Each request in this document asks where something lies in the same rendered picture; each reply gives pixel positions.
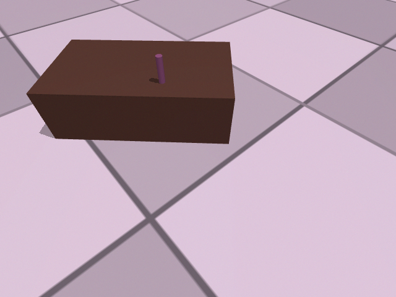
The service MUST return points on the can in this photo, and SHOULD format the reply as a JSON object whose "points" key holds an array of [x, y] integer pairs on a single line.
{"points": [[160, 68]]}

